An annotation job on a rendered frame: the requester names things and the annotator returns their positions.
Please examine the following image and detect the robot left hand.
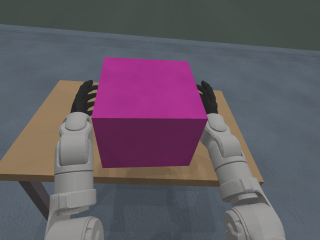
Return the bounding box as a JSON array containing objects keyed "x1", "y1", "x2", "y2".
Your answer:
[{"x1": 70, "y1": 80, "x2": 99, "y2": 116}]

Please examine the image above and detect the table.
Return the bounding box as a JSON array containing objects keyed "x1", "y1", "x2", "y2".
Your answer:
[{"x1": 0, "y1": 80, "x2": 264, "y2": 221}]

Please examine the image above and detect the robot right forearm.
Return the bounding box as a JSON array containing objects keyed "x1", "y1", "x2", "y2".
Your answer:
[{"x1": 200, "y1": 113, "x2": 286, "y2": 238}]

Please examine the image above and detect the robot right upper arm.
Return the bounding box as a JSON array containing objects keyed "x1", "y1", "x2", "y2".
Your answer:
[{"x1": 224, "y1": 202, "x2": 286, "y2": 240}]

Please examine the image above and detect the robot right hand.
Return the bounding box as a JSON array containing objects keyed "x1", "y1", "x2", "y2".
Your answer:
[{"x1": 196, "y1": 80, "x2": 218, "y2": 114}]

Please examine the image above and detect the carton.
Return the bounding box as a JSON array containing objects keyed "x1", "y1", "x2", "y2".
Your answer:
[{"x1": 91, "y1": 57, "x2": 208, "y2": 168}]

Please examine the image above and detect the robot left forearm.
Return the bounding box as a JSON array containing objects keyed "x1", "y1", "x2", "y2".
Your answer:
[{"x1": 44, "y1": 112, "x2": 97, "y2": 240}]

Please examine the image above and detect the robot left upper arm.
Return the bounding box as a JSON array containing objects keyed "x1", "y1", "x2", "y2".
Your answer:
[{"x1": 45, "y1": 216, "x2": 104, "y2": 240}]

